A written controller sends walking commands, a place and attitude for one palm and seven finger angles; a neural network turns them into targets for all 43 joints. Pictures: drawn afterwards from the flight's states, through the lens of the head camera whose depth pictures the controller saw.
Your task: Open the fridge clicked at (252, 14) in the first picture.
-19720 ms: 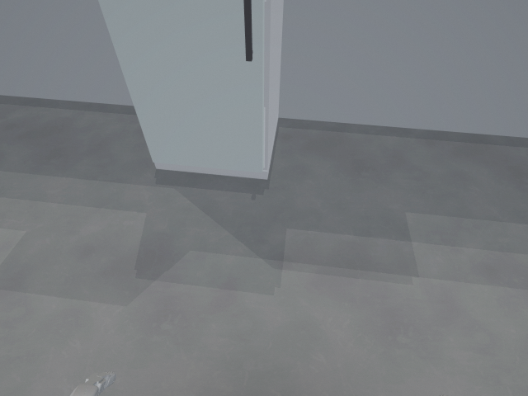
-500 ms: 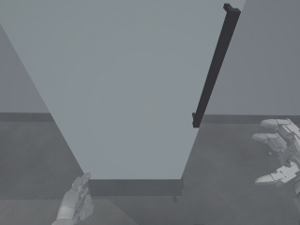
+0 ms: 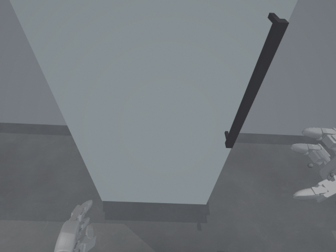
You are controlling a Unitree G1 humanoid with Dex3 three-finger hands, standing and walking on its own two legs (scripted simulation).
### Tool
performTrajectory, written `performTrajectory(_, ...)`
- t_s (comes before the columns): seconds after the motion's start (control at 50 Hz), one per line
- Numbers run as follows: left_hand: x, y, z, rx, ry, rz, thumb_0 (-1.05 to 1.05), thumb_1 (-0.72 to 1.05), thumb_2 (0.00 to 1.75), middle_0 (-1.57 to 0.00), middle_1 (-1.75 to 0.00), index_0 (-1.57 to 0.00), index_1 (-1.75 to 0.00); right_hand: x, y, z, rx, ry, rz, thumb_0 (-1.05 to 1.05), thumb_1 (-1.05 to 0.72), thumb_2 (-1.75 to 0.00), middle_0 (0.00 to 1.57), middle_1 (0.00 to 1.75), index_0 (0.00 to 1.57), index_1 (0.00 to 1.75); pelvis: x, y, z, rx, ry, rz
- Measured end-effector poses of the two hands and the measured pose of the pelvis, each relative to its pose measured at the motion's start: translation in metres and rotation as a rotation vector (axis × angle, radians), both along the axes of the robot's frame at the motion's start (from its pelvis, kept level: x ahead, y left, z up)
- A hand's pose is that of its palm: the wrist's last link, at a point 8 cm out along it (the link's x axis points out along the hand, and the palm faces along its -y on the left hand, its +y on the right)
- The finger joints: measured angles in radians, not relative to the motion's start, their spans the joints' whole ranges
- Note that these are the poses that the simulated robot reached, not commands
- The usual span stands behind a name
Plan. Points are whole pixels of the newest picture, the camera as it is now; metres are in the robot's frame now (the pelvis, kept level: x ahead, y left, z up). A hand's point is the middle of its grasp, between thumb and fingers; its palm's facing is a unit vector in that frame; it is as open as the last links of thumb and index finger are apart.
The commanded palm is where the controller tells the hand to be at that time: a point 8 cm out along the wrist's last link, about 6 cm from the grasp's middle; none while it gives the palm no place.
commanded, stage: raise the hand to about handle height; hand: right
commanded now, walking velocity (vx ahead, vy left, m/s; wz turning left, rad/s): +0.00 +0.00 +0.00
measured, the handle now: (246, 94) +0.48 -0.20 +0.14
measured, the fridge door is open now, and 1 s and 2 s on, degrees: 0 0 0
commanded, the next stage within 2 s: move the hooked fingers beside the handle in 0.12 s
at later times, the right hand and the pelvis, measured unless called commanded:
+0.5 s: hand (301, 158) +0.29 -0.27 +0.13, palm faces +0.06 +1.00 -0.03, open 14.0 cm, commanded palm +0.27 -0.31 +0.13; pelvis +0.00 +0.00 +0.00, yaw +0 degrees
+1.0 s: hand (290, 144) +0.33 -0.27 +0.12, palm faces +0.04 +1.00 -0.02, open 14.0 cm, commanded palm +0.31 -0.31 +0.13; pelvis +0.00 -0.01 +0.00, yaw +0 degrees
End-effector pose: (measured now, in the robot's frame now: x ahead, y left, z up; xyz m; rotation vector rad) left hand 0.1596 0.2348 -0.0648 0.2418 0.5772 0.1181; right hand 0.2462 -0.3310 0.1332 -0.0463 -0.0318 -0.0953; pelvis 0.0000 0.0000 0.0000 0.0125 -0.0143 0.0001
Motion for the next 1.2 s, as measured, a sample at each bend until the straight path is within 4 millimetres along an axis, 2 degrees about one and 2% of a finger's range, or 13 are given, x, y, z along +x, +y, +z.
performTrajectory(0.16, 0.006, 0.0, -0.001, -0.014, -0.016, 0.0, 0.02, 0.9, 0.89, -0.2, -0.3, -0.2, -0.3, 0.001, 0.007, -0.001, -0.003, 0.028, 0.033, -0.01, 0.5, -0.3, 0.31, 1.2, 0.3, 1.2, -0.001, 0.003, 0.0, -0.002, 0.002, 0.001)
performTrajectory(0.36, 0.005, 0.0, -0.002, -0.008, -0.014, 0.004, 0.02, 0.9, 0.89, -0.2, -0.3, -0.2, -0.3, 0.003, 0.005, -0.002, 0.007, 0.016, 0.012, -0.01, 0.5, -0.3, 0.31, 1.2, 0.3, 1.2, -0.002, 0.003, -0.001, -0.001, 0.0, -0.003)
performTrajectory(0.68, -0.019, 0.001, -0.01, 0.004, 0.06, 0.051, 0.01, 0.9, 0.89, -0.2, -0.3, -0.2, -0.3, 0.052, 0.011, -0.006, 0.025, 0.031, 0.051, -0.01, 0.5, -0.3, 0.31, 1.2, 0.3, 1.2, -0.003, -0.004, -0.001, -0.003, 0.028, 0.008)
performTrajectory(0.82, -0.025, 0.002, -0.011, 0.002, 0.084, 0.068, 0.02, 0.9, 0.89, -0.2, -0.3, -0.2, -0.3, 0.056, 0.007, -0.005, 0.02, 0.018, 0.044, -0.01, 0.49, -0.3, 0.3, 1.2, 0.3, 1.2, 0.002, -0.008, -0.001, -0.002, 0.037, 0.017)
performTrajectory(0.98, -0.023, -0.001, -0.013, 0.012, 0.105, 0.06, 0.01, 0.9, 0.89, -0.2, -0.3, -0.2, -0.3, 0.062, 0.01, -0.01, 0.025, 0.03, 0.049, -0.01, 0.5, -0.3, 0.3, 1.2, 0.3, 1.2, 0.002, -0.012, -0.001, 0.0, 0.043, 0.008)
performTrajectory(1.1, -0.02, -0.004, -0.013, 0.007, 0.105, 0.055, 0.01, 0.9, 0.89, -0.2, -0.3, -0.2, -0.3, 0.074, 0.017, -0.005, 0.032, 0.006, 0.061, -0.02, 0.5, -0.3, 0.31, 1.2, 0.3, 1.2, 0.002, -0.012, -0.001, 0.0, 0.047, 0.007)
performTrajectory(1.2, -0.023, -0.003, -0.014, 0.005, 0.117, 0.064, 0.01, 0.9, 0.89, -0.2, -0.3, -0.2, -0.3, 0.086, 0.012, -0.009, 0.042, 0.043, 0.046, -0.01, 0.5, -0.3, 0.31, 1.2, 0.3, 1.2, 0.001, -0.011, -0.002, 0.0, 0.055, 0.009)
